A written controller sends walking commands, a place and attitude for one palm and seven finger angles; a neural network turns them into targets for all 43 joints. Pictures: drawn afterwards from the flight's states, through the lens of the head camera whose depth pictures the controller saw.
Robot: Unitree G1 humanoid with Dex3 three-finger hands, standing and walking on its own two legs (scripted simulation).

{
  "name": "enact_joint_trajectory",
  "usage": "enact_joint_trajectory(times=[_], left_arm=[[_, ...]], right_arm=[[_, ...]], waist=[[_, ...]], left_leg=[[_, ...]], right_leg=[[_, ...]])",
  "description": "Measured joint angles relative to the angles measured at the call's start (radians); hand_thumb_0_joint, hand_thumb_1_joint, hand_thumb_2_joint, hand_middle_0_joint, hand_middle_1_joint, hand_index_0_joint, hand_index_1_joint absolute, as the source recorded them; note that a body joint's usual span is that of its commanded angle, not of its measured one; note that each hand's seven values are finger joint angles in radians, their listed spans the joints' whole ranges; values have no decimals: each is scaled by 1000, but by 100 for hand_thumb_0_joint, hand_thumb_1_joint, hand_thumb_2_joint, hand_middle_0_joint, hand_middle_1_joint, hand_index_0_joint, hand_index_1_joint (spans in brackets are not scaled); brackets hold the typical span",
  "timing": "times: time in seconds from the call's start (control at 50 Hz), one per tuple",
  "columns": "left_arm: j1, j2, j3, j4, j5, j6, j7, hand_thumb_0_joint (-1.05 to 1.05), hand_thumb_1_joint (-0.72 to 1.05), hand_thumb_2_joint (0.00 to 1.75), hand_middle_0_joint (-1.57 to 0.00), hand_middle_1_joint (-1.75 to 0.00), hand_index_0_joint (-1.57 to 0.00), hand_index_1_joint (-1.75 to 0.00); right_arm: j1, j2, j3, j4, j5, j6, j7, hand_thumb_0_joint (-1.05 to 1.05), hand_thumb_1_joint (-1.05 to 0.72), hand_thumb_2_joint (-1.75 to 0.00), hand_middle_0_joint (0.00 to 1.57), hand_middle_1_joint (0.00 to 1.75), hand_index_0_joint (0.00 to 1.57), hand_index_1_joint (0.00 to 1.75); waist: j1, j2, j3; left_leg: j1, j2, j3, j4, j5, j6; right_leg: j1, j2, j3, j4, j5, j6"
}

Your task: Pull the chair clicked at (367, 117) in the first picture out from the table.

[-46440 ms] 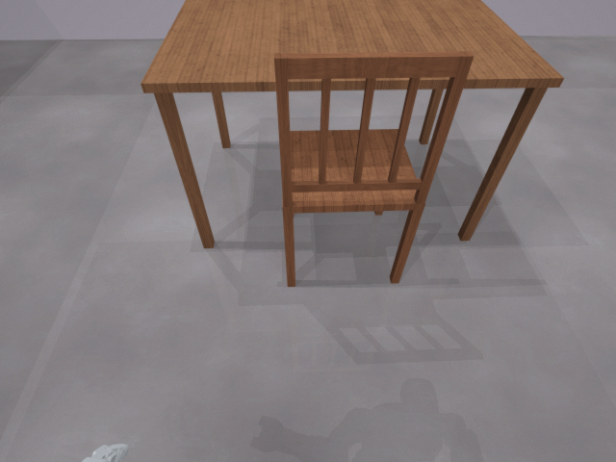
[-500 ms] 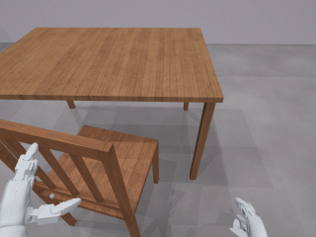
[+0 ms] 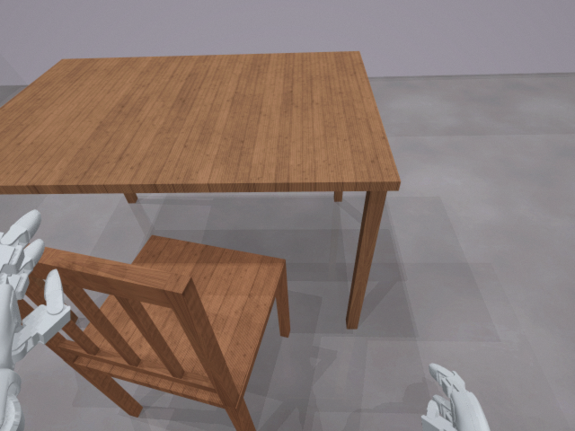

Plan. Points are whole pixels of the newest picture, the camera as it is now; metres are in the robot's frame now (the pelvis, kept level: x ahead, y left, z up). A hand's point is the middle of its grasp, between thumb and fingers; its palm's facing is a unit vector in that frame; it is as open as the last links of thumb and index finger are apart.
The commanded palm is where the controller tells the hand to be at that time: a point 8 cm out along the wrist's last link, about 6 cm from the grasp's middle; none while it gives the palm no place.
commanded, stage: draw the hand back to the body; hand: left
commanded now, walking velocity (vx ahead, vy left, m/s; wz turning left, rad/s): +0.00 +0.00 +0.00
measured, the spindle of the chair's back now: (104, 326) +0.29 +0.38 -0.09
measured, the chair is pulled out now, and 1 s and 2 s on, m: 0.15 0.15 0.15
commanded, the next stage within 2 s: step back with the hand held close in 0.20 s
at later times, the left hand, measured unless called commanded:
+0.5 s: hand (78, 324) +0.18 +0.24 +0.15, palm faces +0.39 -0.80 -0.46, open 7.4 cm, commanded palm +0.11 +0.29 +0.17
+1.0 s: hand (17, 372) +0.13 +0.28 +0.15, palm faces +0.33 -0.80 -0.51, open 7.4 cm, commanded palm +0.06 +0.32 +0.17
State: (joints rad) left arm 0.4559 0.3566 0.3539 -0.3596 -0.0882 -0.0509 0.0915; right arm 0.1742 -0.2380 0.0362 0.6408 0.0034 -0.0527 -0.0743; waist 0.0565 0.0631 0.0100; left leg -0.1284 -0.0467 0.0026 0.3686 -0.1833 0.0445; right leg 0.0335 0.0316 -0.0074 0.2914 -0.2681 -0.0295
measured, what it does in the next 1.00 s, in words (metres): shifts its weight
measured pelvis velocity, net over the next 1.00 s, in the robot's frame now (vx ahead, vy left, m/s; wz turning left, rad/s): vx -0.07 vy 0.02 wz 0.01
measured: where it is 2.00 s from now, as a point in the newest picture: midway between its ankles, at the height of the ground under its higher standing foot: outside the picture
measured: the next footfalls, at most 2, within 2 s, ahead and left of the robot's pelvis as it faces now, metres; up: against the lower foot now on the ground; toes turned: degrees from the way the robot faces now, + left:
right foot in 1.60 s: -0.21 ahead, -0.11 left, +0.00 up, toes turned -1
left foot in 1.70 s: -0.03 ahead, +0.10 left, +0.00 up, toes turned -1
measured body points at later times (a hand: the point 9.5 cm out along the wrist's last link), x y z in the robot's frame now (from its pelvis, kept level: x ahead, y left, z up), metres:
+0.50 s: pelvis -0.02 -0.02 +0.00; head -0.01 -0.04 +0.45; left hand +0.15 +0.28 +0.18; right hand +0.18 -0.25 -0.09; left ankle +0.01 +0.09 -0.75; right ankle -0.07 -0.10 -0.75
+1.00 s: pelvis -0.07 +0.02 -0.01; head -0.05 +0.03 +0.44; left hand +0.10 +0.32 +0.17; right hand +0.11 -0.22 -0.08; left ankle +0.01 +0.09 -0.75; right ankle -0.07 -0.10 -0.74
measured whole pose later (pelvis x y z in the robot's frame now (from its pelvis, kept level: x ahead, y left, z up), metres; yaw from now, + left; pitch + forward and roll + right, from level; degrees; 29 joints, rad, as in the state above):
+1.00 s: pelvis -0.07 +0.02 -0.01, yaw +1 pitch +1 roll -2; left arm 0.59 0.45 0.41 -0.52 -0.06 -0.17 0.12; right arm 0.17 -0.23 0.01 0.54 0.02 0.01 -0.09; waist -0.02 0.02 0.03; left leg -0.36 -0.04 0.00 0.44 -0.09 0.07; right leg -0.24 0.04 -0.02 0.44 -0.23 0.00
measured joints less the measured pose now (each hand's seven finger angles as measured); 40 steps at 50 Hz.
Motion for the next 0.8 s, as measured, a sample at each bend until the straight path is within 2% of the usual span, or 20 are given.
enact_joint_trajectory(times=[0.1,0.34,0.44,0.54,0.66,0.8], left_arm=[[26,-3,-21,-1,-3,6,-11,2,87,88,-21,-30,-20,-30],[11,-1,-8,8,-10,-19,-7,2,89,89,-21,-31,-21,-30],[17,9,3,-30,11,-61,-2,2,89,89,-22,-31,-21,-30],[79,22,0,-71,14,-74,-2,2,89,89,-21,-31,-21,-30],[125,55,6,-108,7,-67,0,2,89,89,-22,-31,-21,-30],[116,81,34,-126,5,-82,17,2,89,89,-22,-31,-21,-30]], right_arm=[[11,0,-6,9,-1,4,-9,1,-90,-90,20,30,20,30],[-2,-3,-15,19,1,-8,-23,1,-90,-90,20,30,20,30],[-16,-13,-13,-16,6,21,-14,1,-90,-90,20,30,20,30],[-33,-16,-31,-43,13,62,-12,1,-90,-90,20,30,20,30],[-31,-16,-47,-65,21,98,-21,1,-90,-90,20,30,20,30],[-30,-4,-45,-79,24,102,-21,1,-90,-90,20,30,20,30]], waist=[[-2,-6,0],[-1,3,12],[-27,15,5],[-46,13,11],[-55,4,18],[-63,-13,22]], left_leg=[[0,10,-4,1,2,-9],[6,26,-16,-1,13,-25],[-78,33,-41,52,5,-25],[-127,29,-35,58,15,-20],[-153,17,-21,58,28,-7],[-185,13,-12,64,50,7]], right_leg=[[3,11,-2,-5,5,-9],[13,28,-12,-14,18,-25],[-45,40,-38,-1,22,-18],[-109,33,-35,33,19,-11],[-154,19,-25,71,14,1],[-194,12,-20,93,30,13]])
